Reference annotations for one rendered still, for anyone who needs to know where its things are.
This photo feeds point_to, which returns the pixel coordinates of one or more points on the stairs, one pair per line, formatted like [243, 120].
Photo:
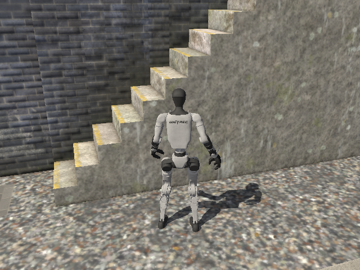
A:
[276, 83]

